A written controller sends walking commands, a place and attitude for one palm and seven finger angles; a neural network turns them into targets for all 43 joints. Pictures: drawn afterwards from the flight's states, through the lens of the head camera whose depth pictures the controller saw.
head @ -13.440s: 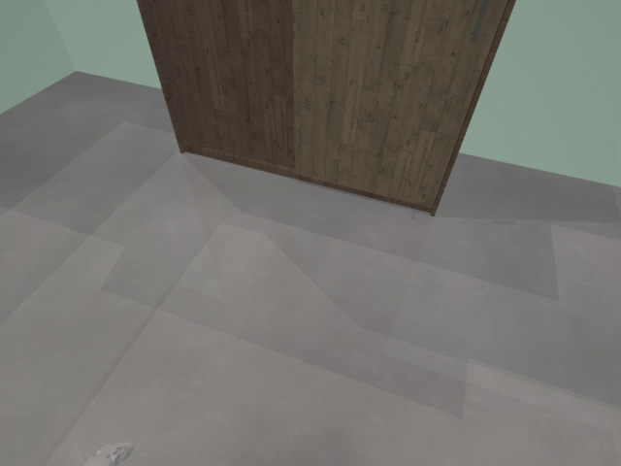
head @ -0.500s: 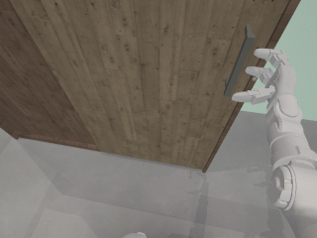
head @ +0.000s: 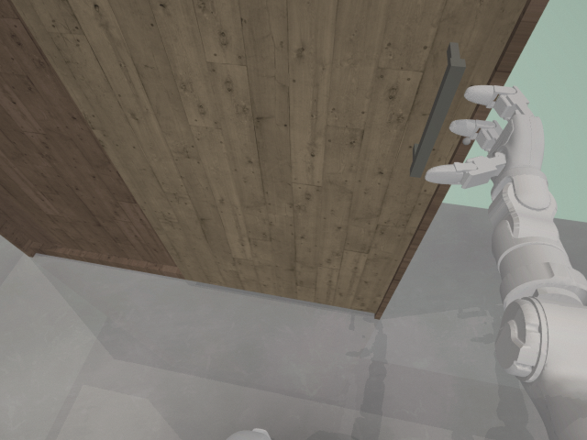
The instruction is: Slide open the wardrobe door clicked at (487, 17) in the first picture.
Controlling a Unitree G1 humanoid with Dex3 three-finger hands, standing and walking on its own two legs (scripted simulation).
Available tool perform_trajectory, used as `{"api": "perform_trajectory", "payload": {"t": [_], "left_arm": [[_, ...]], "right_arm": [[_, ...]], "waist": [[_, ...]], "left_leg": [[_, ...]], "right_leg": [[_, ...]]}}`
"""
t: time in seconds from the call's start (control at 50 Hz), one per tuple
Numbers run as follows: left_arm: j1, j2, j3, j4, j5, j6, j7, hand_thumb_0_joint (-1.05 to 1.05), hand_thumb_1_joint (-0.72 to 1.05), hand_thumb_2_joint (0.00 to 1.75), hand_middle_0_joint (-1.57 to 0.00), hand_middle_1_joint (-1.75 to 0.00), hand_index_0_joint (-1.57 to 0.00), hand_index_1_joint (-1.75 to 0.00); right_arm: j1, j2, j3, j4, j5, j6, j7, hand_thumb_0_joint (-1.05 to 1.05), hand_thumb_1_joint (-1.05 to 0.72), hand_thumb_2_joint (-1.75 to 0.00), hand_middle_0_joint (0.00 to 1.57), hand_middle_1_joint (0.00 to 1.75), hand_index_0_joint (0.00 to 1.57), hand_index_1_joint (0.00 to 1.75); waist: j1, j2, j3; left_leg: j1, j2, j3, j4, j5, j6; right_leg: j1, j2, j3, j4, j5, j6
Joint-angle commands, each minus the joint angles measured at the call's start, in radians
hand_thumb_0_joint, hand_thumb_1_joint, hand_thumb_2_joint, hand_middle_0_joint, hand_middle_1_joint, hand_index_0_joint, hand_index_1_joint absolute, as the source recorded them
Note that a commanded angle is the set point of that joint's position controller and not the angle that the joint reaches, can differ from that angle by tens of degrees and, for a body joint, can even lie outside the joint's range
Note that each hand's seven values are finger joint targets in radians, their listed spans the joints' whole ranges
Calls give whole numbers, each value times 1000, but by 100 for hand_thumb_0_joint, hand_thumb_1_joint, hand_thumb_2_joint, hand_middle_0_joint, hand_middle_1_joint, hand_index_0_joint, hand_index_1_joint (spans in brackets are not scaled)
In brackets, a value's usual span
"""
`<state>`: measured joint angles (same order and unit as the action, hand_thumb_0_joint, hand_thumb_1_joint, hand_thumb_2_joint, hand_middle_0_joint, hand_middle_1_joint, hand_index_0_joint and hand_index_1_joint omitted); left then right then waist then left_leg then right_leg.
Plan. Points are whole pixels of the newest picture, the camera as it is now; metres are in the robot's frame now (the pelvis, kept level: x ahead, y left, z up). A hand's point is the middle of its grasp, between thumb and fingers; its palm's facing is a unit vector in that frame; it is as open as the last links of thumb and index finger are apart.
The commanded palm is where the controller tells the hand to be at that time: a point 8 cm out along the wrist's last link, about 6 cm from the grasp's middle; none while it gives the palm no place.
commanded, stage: slide the fingers in behind the handle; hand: right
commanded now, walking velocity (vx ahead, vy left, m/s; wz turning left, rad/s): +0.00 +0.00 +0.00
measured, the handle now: (432, 117) +0.54 -0.09 +0.14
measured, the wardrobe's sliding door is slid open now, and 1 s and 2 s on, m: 0.00 0.00 0.00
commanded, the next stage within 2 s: grip the handle and tug to test in 1.64 s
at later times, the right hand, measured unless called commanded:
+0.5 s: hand (443, 142) +0.50 -0.11 +0.13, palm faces +0.02 +1.00 +0.01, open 13.9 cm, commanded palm +0.47 -0.15 +0.14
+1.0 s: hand (419, 139) +0.49 -0.07 +0.14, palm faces +0.01 +1.00 -0.01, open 14.0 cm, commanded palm +0.46 -0.13 +0.14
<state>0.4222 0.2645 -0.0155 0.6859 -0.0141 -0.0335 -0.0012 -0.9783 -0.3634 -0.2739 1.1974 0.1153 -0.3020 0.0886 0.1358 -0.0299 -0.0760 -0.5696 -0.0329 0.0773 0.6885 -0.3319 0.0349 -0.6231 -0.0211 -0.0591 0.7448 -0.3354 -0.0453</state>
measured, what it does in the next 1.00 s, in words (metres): stands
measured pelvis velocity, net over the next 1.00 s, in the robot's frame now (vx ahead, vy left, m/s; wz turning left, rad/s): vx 0.00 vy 0.02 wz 0.00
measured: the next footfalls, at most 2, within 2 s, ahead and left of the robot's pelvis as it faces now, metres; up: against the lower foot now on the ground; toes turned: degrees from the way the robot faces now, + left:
none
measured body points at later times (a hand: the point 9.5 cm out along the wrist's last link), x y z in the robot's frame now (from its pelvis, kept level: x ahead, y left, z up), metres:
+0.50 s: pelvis +0.00 +0.00 +0.00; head +0.07 +0.00 +0.45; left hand +0.02 +0.26 -0.12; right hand +0.49 -0.16 +0.13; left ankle +0.00 +0.10 -0.71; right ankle +0.01 -0.09 -0.71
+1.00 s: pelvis +0.00 +0.02 +0.00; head +0.06 +0.02 +0.45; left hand +0.03 +0.28 -0.12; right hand +0.48 -0.13 +0.14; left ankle +0.00 +0.10 -0.71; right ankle +0.01 -0.09 -0.71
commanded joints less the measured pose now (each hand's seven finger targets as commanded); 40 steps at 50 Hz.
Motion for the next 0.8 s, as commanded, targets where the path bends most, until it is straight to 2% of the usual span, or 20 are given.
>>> {"api": "perform_trajectory", "payload": {"t": [0.0,0.08,0.1,0.12,0.22,0.24,0.28,0.3,0.34,0.38,0.42,0.46,0.52,0.54,0.62,0.64,0.7,0.72,0.74,0.78], "left_arm": [[113,172,61,-66,-3,-23,7,0,90,90,-20,-30,-20,-30],[106,164,62,-76,-2,-24,3,0,90,90,-20,-30,-20,-30],[111,168,64,-72,0,-23,3,0,90,90,-20,-30,-20,-30],[103,163,63,-80,-1,-23,0,0,90,90,-20,-30,-20,-30],[98,162,66,-72,-1,-25,0,0,90,90,-20,-30,-20,-30],[105,164,67,-70,1,-24,0,0,90,90,-20,-30,-20,-30],[97,161,66,-69,2,-26,-1,0,90,90,-20,-30,-20,-30],[96,160,66,-71,5,-27,-3,0,90,90,-20,-30,-20,-30],[102,160,67,-73,8,-25,-6,0,90,90,-20,-30,-20,-30],[90,155,64,-76,7,-23,-8,0,90,90,-20,-30,-20,-30],[96,161,66,-74,7,-19,-5,0,90,90,-20,-30,-20,-30],[92,156,67,-77,3,-19,-2,0,90,90,-20,-30,-20,-30],[90,150,69,-73,2,-21,-4,0,90,90,-20,-30,-20,-30],[97,151,71,-72,3,-21,-4,0,90,90,-20,-30,-20,-30],[86,147,69,-77,0,-19,-6,0,90,90,-20,-30,-20,-30],[90,148,68,-72,-1,-15,-4,0,90,90,-20,-30,-20,-30],[81,145,66,-75,-1,-12,-4,0,90,90,-20,-30,-20,-30],[80,143,66,-79,0,-14,-5,0,90,90,-20,-30,-20,-30],[84,147,67,-81,0,-12,-3,0,90,90,-20,-30,-20,-30],[69,138,64,-87,-1,-17,-4,0,90,90,-20,-30,-20,-30]], "right_arm": [[-513,-173,-10,-229,9,-62,-2,0,50,-30,30,120,30,120],[-489,-117,29,-259,8,-62,-5,0,50,-30,30,120,30,120],[-496,-136,9,-269,7,-64,-11,0,50,-30,30,120,30,120],[-483,-92,43,-280,8,-61,-9,0,50,-30,30,120,30,120],[-508,-77,45,-301,8,-57,-42,0,50,-30,30,120,30,120],[-512,-109,17,-306,7,-62,-55,0,50,-30,30,120,30,120],[-528,-112,14,-323,-2,-68,-73,0,50,-30,30,120,30,120],[-514,-127,-4,-331,-7,-74,-82,0,50,-30,30,120,30,120],[-479,-125,-5,-331,-18,-80,-94,0,50,-30,30,120,30,120],[-471,-88,27,-310,-26,-72,-97,0,50,-30,30,120,30,120],[-479,-113,12,-287,-28,-61,-96,0,50,-30,30,120,30,120],[-495,-81,33,-298,-20,-58,-91,0,50,-30,30,120,30,120],[-499,-37,62,-327,-10,-58,-82,0,50,-30,30,120,30,120],[-483,-45,48,-319,-5,-59,-82,0,50,-30,30,120,30,120],[-429,-43,43,-316,1,-52,-78,0,50,-30,30,120,30,120],[-429,-42,46,-295,-1,-48,-81,0,50,-30,30,120,30,120],[-448,-48,49,-289,-14,-37,-90,0,50,-30,30,120,30,120],[-458,-38,55,-301,-11,-36,-94,0,50,-30,30,120,30,120],[-456,-72,27,-317,-11,-44,-99,0,50,-30,30,120,30,120],[-474,-48,40,-344,-5,-55,-108,0,50,-30,30,120,30,120]], "waist": [[21,-12,-376],[17,-29,-385],[13,-19,-387],[12,-37,-388],[16,-18,-363],[10,-14,-371],[11,-10,-388],[-4,-29,-402],[-6,-9,-422],[1,-16,-386],[8,30,-365],[13,27,-376],[9,-22,-405],[6,8,-404],[-9,15,-397],[2,45,-370],[3,34,-334],[7,36,-338],[-7,35,-361],[-8,0,-382]], "left_leg": [[51,-15,-56,-79,245,-16],[43,-17,-50,-72,265,-15],[39,-17,-45,-68,262,-13],[32,-19,-44,-69,253,-13],[21,-20,-40,-71,236,-13],[33,-18,-41,-70,235,-11],[41,-18,-44,-66,250,-15],[51,-18,-46,-62,262,-12],[68,-19,-43,-54,293,-11],[49,-19,-42,-56,290,-14],[70,-18,-46,-65,279,-17],[78,-17,-51,-70,297,-17],[65,-18,-47,-65,316,-13],[80,-19,-47,-66,325,-12],[113,-17,-52,-70,356,-15],[114,-16,-52,-77,352,-16],[110,-12,-59,-84,330,-20],[116,-12,-61,-87,333,-20],[140,-10,-63,-84,338,-17],[141,-10,-67,-85,345,-19]], "right_leg": [[308,7,108,-70,240,11],[332,6,106,-67,274,13],[341,2,114,-68,282,16],[351,4,112,-69,278,18],[349,0,116,-75,265,19],[347,1,116,-73,271,18],[347,2,115,-72,276,18],[352,5,112,-70,290,20],[361,3,110,-63,331,19],[348,2,105,-66,319,21],[312,3,101,-73,278,16],[325,7,96,-73,286,14],[370,6,101,-66,326,19],[364,7,99,-62,337,17],[336,12,87,-67,333,15],[318,12,84,-69,319,10],[282,17,77,-77,270,7],[285,19,76,-78,267,5],[284,22,76,-77,273,6],[303,24,72,-77,273,7]]}}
